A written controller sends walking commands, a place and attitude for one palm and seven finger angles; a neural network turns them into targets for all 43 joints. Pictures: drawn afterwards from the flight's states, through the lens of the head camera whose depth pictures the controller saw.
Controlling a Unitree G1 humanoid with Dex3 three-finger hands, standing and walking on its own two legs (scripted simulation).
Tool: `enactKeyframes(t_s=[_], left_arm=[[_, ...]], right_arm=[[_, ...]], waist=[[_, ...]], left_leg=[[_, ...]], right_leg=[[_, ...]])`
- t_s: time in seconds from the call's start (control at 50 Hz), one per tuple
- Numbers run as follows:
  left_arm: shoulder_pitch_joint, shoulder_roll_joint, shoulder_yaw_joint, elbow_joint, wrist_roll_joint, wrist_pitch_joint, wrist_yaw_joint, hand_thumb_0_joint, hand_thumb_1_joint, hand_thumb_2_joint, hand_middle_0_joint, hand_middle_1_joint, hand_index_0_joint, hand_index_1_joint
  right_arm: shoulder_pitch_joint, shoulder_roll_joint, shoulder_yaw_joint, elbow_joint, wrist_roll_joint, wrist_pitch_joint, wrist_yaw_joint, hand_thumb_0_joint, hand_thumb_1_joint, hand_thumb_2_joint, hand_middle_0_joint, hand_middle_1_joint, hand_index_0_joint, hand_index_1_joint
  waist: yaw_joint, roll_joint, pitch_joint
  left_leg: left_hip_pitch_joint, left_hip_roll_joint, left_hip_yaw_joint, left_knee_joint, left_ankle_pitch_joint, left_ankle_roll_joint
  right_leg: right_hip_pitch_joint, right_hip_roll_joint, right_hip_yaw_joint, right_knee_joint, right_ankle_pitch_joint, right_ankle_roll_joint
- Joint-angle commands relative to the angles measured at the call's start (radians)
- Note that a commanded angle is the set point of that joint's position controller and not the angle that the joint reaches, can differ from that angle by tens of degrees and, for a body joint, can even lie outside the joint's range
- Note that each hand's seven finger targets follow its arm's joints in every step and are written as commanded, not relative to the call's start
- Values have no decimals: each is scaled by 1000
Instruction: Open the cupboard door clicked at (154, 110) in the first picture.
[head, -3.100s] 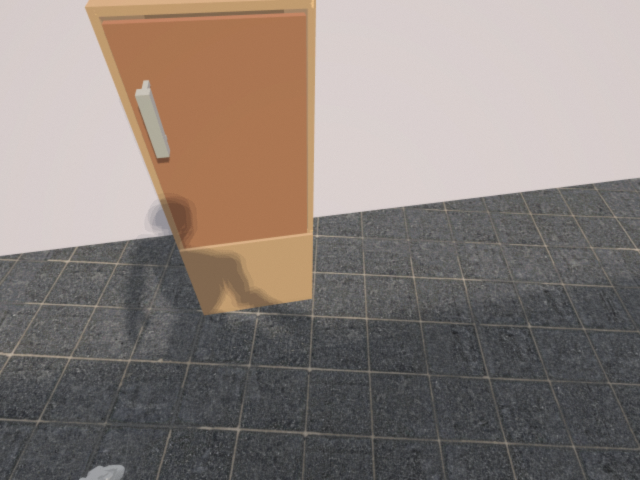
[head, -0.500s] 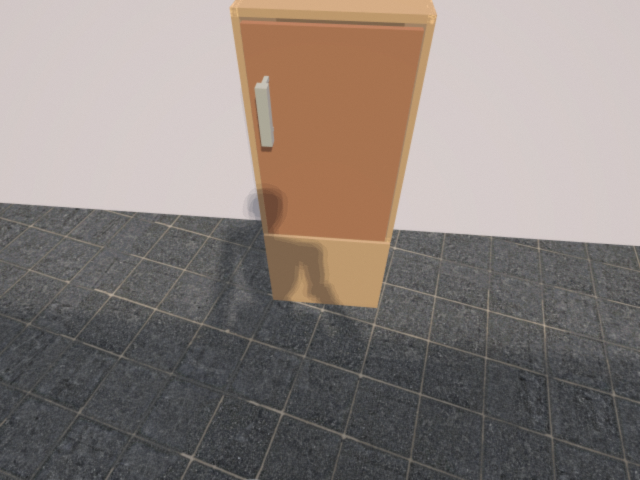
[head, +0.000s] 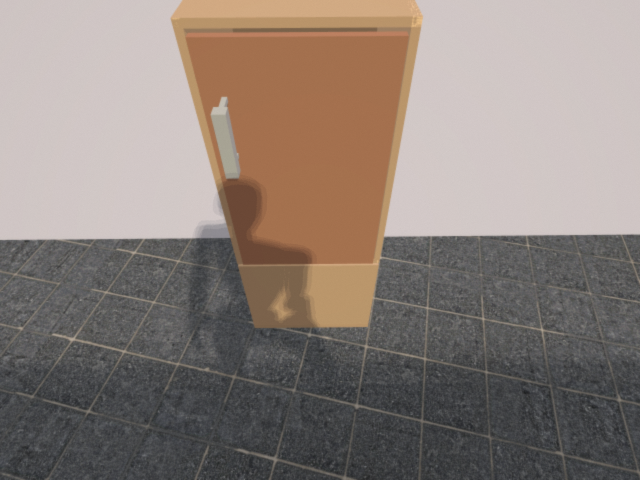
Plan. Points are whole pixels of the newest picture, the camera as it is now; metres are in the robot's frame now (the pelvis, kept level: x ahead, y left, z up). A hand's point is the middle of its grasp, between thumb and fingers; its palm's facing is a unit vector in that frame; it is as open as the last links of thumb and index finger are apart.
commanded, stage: take the last steps up to it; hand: left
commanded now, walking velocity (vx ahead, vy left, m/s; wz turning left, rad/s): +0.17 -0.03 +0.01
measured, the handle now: (228, 138) +0.67 +0.19 +0.06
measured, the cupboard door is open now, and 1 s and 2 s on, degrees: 0 0 0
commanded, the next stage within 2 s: come to a stop and stand still in 0.04 s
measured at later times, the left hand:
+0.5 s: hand out of the picture +0.12 +0.19 -0.18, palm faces +0.03 -0.98 -0.18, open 7.4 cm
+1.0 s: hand out of the picture +0.11 +0.14 -0.17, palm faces +0.03 -0.98 -0.20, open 7.3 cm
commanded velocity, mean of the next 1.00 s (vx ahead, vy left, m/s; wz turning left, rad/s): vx -0.08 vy -0.02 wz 0.00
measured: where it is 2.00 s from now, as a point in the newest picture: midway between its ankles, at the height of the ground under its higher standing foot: outside the picture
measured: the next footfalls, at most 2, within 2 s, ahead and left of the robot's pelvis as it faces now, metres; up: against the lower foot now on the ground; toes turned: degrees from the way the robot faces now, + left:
left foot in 0.30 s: +0.16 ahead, +0.08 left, +0.00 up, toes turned +2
right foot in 0.70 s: +0.10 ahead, -0.14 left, +0.00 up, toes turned -1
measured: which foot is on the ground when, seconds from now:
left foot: down 0.00-0.02, up 0.04-0.28, down 0.30-1.00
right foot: down 0.00-0.34, up 0.36-0.68, down 0.70-1.00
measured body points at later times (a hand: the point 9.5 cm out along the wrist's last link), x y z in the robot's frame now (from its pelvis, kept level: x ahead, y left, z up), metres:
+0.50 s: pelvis +0.10 +0.01 +0.01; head +0.14 +0.04 +0.46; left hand +0.12 +0.25 -0.16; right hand +0.17 -0.22 -0.13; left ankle +0.15 +0.12 -0.73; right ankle +0.04 -0.11 -0.67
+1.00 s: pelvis +0.06 -0.04 +0.01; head +0.07 -0.04 +0.46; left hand +0.11 +0.19 -0.15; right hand +0.07 -0.27 -0.15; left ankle +0.06 +0.09 -0.73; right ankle +0.06 -0.15 -0.73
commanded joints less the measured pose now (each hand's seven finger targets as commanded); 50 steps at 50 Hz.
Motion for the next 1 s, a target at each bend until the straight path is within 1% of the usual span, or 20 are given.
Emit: enactKeyframes(t_s=[0.0, 0.04, 0.08, 0.14, 0.22, 0.26, 0.28, 0.32, 0.34, 0.44, 0.54, 0.6, 0.64, 0.66, 0.68, 0.72, 0.78, 0.84, 0.9, 0.98], left_arm=[[394, 227, 49, 65, -8, -28, 22, 0, 900, 900, -200, -300, -200, -300], [252, 177, 35, 38, -13, -29, 34, 0, 900, 900, -200, -300, -200, -300], [127, 104, 16, 2, -10, -31, 43, 0, 900, 900, -200, -300, -200, -300], [90, 63, -6, 4, -4, -36, 44, 0, 900, 900, -200, -300, -200, -300], [74, 80, -8, 17, -14, -11, 53, 0, 900, 900, -200, -300, -200, -300], [78, 80, -7, 16, -21, 9, 54, 0, 900, 900, -200, -300, -200, -300], [104, 64, -7, 7, -20, 22, 55, 0, 900, 900, -200, -300, -200, -300], [151, 40, -6, 1, -25, 41, 61, 0, 900, 900, -200, -300, -200, -300], [139, 58, -5, 0, -23, 50, 61, 0, 900, 900, -200, -300, -200, -300], [101, 57, 13, -22, -15, 60, 49, 0, 900, 900, -200, -300, -200, -300], [78, 46, 12, -55, -15, 69, 39, 0, 900, 900, -200, -300, -200, -300], [134, 43, 8, -40, -15, 61, 39, 0, 900, 900, -200, -300, -200, -300], [195, 70, 10, -22, -6, 51, 41, 0, 900, 900, -200, -300, -200, -300], [157, 141, 13, -36, 4, 39, 45, 0, 900, 900, -200, -300, -200, -300], [83, 200, 15, -67, 3, 37, 47, 0, 900, 900, -200, -300, -200, -300], [29, 178, 13, -73, 3, 33, 50, 0, 900, 900, -200, -300, -200, -300], [-22, 129, 1, -71, -2, 28, 51, 0, 900, 900, -200, -300, -200, -300], [46, 125, -2, -41, -10, 23, 51, 0, 900, 900, -200, -300, -200, -300], [85, 77, -15, -7, -28, 20, 48, 0, 900, 900, -200, -300, -200, -300], [84, 79, -20, 39, -27, 22, 47, 0, 900, 900, -200, -300, -200, -300]], right_arm=[[-25, -66, -7, -113, 14, -17, 10, 0, -900, -900, 200, 300, 200, 300], [-113, -83, -19, -122, 11, -9, 12, 0, -900, -900, 200, 300, 200, 300], [-84, -57, -18, -100, 3, 4, 19, 0, -900, -900, 200, 300, 200, 300], [-33, -15, -1, -81, 4, 23, 16, 0, -900, -900, 200, 300, 200, 300], [-28, 3, 22, -63, 17, 26, 0, 0, -900, -900, 200, 300, 200, 300], [-25, -41, 9, -59, 21, 23, -5, 0, -900, -900, 200, 300, 200, 300], [-32, -92, -2, -72, 20, 19, -7, 0, -900, -900, 200, 300, 200, 300], [-77, -168, -13, -98, 14, 26, -20, 0, -900, -900, 200, 300, 200, 300], [-84, -174, -17, -100, 10, 29, -31, 0, -900, -900, 200, 300, 200, 300], [-161, -200, -42, -150, 3, 45, -39, 0, -900, -900, 200, 300, 200, 300], [-196, -204, -53, -167, 0, 48, -31, 0, -900, -900, 200, 300, 200, 300], [-235, -205, -56, -179, 0, 54, -16, 0, -900, -900, 200, 300, 200, 300], [-249, -175, -53, -189, 9, 61, -7, 0, -900, -900, 200, 300, 200, 300], [-228, -109, -42, -201, 18, 67, 0, 0, -900, -900, 200, 300, 200, 300], [-247, -73, -28, -222, 18, 75, 10, 0, -900, -900, 200, 300, 200, 300], [-285, -89, -31, -218, 9, 90, 9, 0, -900, -900, 200, 300, 200, 300], [-184, -87, -25, -157, 14, 74, 8, 0, -900, -900, 200, 300, 200, 300], [-167, -70, -9, -139, 16, 59, -1, 0, -900, -900, 200, 300, 200, 300], [-131, -99, 6, -97, 13, 30, -11, 0, -900, -900, 200, 300, 200, 300], [-156, -106, 15, -59, 14, 23, -15, 0, -900, -900, 200, 300, 200, 300]], waist=[[159, -318, -109], [123, -186, -20], [53, -47, 15], [5, -95, 22], [8, -96, -32], [4, -67, -32], [18, 33, -31], [34, 271, -29], [22, 314, -38], [13, 135, -137], [6, 195, -148], [34, 196, -123], [64, 75, -91], [40, -146, -41], [36, -229, -4], [41, -260, 45], [2, -168, 22], [25, -141, -18], [39, 19, -53], [58, 103, -47]], left_leg=[[-548, -22, -22, 598, -213, 49], [-596, 46, -136, 763, -93, 56], [-513, 89, -144, 699, 22, 43], [-381, 72, -94, 479, 31, 12], [-228, 24, -72, 146, 190, -5], [-118, 39, -85, -17, 420, 1], [-84, 117, -159, -37, 641, 31], [-122, 294, -312, -120, 945, 156], [-113, 321, -350, -144, 1028, 208], [7, 296, -253, -68, 973, 231], [-36, 274, -237, -89, 773, 209], [-168, 247, -230, -101, 514, 173], [-293, 155, -172, -19, 225, 97], [-375, 43, -97, 121, 28, 26], [-367, -3, -96, 234, -88, 6], [-354, 0, -168, 383, -81, 29], [-314, -2, -141, 381, -9, 23], [-252, -6, -120, 132, 48, 13], [-91, 76, -220, -95, 387, 45], [-180, 92, -217, -129, 335, 46]], right_leg=[[525, -349, 556, -344, 11, -194], [344, -328, 520, -397, -121, -227], [189, -256, 304, -398, -25, -185], [84, -194, 141, -372, 267, -164], [143, -115, 62, -251, 461, -131], [110, -88, 56, -152, 368, -76], [71, -47, 48, -93, 225, -37], [70, 44, 4, 72, -162, 19], [38, 54, 42, 226, -329, 22], [-92, 57, 130, 464, -299, 26], [-15, 44, 103, 272, -273, 25], [134, 51, 66, 58, -167, 10], [253, 32, 74, -189, 11, 12], [203, -135, 296, -329, -22, -45], [56, -266, 391, -404, -77, -123], [-39, -219, 382, -400, -87, -163], [33, -145, 231, -315, 109, -151], [140, -126, 216, -246, 231, -142], [118, -41, 169, -186, 185, -48], [244, -12, 139, -218, 132, -20]])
